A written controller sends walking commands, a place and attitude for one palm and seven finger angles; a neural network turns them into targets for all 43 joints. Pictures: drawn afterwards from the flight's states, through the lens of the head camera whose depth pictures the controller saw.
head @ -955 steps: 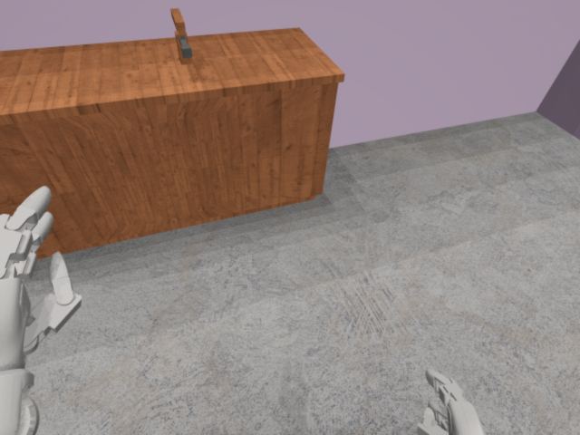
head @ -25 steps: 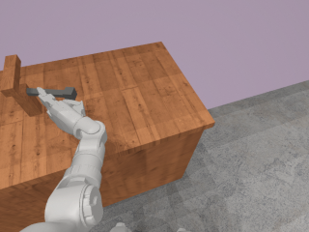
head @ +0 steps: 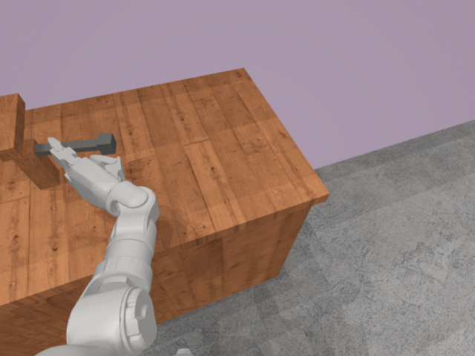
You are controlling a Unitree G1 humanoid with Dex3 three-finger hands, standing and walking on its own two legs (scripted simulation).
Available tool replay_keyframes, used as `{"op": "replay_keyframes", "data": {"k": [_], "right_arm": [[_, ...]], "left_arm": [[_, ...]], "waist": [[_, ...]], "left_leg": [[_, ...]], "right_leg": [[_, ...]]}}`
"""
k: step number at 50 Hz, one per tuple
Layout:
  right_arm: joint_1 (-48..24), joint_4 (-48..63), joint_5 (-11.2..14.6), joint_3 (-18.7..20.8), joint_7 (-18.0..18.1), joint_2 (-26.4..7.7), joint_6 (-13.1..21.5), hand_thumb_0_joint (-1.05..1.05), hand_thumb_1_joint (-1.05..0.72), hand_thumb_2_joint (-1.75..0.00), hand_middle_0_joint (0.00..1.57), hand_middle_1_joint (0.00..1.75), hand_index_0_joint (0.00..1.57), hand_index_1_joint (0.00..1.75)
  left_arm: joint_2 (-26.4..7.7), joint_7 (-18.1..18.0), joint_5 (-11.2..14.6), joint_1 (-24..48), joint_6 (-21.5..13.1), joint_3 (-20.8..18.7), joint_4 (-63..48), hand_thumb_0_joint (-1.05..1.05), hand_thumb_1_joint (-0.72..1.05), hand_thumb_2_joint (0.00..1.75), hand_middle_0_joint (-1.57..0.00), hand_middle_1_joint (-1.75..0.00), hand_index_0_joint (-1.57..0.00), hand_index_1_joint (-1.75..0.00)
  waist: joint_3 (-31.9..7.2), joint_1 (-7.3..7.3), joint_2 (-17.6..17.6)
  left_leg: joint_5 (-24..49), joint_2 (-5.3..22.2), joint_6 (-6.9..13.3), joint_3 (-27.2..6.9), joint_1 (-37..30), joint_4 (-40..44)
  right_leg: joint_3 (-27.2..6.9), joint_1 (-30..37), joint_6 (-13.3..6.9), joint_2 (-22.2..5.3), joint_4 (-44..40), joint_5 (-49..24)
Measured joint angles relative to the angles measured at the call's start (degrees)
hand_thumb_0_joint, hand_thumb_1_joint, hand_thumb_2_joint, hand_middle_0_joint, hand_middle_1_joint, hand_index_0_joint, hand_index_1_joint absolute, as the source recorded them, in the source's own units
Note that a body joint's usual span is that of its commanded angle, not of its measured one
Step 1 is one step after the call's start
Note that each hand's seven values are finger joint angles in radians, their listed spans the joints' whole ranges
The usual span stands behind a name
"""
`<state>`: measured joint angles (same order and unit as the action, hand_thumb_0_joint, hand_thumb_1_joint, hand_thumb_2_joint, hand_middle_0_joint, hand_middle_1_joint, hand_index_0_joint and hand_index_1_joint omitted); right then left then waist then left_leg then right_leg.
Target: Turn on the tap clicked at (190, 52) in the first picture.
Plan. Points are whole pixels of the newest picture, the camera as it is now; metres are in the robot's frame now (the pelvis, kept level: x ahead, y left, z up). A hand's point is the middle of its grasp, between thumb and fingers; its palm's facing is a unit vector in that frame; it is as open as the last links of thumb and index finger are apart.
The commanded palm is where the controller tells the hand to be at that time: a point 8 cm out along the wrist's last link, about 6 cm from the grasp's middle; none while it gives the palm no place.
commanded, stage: lift the hand up off the lever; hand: left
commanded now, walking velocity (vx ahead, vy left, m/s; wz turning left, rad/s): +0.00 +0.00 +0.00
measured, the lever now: (107, 143) +0.48 +0.23 +0.07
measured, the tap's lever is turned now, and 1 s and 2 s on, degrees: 78 78 78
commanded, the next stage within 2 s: none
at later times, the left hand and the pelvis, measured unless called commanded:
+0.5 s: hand (112, 160) +0.43 +0.20 +0.08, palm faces +0.82 -0.57 -0.09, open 7.8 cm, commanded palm +0.37 +0.21 +0.09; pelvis +0.00 +0.00 +0.01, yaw +1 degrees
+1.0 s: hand (107, 159) +0.42 +0.20 +0.10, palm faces +0.83 -0.55 -0.10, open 7.8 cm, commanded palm +0.36 +0.20 +0.11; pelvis +0.00 +0.00 +0.02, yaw +1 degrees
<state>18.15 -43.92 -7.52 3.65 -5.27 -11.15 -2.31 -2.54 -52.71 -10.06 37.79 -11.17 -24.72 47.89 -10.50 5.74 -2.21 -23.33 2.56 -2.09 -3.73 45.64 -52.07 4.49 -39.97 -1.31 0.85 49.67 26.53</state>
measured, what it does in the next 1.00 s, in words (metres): stands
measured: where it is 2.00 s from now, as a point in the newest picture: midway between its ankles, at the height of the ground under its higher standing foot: outside the picture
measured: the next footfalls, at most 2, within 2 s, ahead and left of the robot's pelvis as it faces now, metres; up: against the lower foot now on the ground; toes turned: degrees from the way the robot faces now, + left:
none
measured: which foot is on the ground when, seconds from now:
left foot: down 0.00-1.00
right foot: down 0.00-1.00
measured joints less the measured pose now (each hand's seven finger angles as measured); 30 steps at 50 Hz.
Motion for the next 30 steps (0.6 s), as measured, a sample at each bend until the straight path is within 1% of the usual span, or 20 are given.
{"op": "replay_keyframes", "data": {"k": [7, 15, 22, 30], "right_arm": [[-1.04, -0.07, 0.39, -0.17, 0.26, 0.15, 0.26, 0.01, -0.90, -0.90, 0.20, 0.30, 0.20, 0.30], [-3.63, 0.19, 0.67, -0.47, 0.68, 0.28, 0.58, 0.00, -0.90, -0.90, 0.20, 0.30, 0.20, 0.30], [-4.74, 0.59, 0.71, -0.86, 0.87, 0.52, 0.28, 0.00, -0.90, -0.90, 0.20, 0.30, 0.20, 0.30], [-3.80, 0.31, 0.81, -0.95, 0.91, 0.76, -0.03, 0.00, -0.90, -0.90, 0.20, 0.30, 0.20, 0.30]], "left_arm": [[0.76, 0.75, 0.77, -2.78, 1.26, 1.80, -3.07, 0.01, 0.89, 0.90, -0.15, -0.15, -0.15, -0.15], [1.29, 0.93, 1.05, -1.95, 2.41, 4.02, -3.24, 0.01, 0.90, 0.90, -0.15, -0.15, -0.15, -0.15], [1.87, 0.65, 1.06, -0.58, 3.67, 3.83, -2.15, 0.01, 0.90, 0.90, -0.15, -0.15, -0.15, -0.15], [1.88, 0.41, 0.95, -0.84, 4.80, 3.98, -3.15, 0.01, 0.90, 0.90, -0.15, -0.15, -0.15, -0.15]], "waist": [[0.30, -0.81, 0.31], [0.59, -1.51, 0.57], [0.61, -1.76, 0.38], [0.81, -1.83, 0.25]], "left_leg": [[0.04, -0.26, 0.18, -0.19, -2.47, 0.90], [0.40, -0.69, 0.32, -0.56, -3.39, 1.25], [0.87, -0.86, 0.39, -0.45, -3.80, 1.87], [1.22, -0.75, 0.27, -0.41, -4.76, 2.67]], "right_leg": [[0.23, 2.80, 0.21, -0.21, -1.32, -0.14], [0.63, 4.01, 0.36, -0.58, -1.81, -0.38], [0.55, 4.31, 0.44, -0.75, -2.21, -0.73], [0.52, 5.15, 0.31, -0.65, -2.85, -1.04]]}}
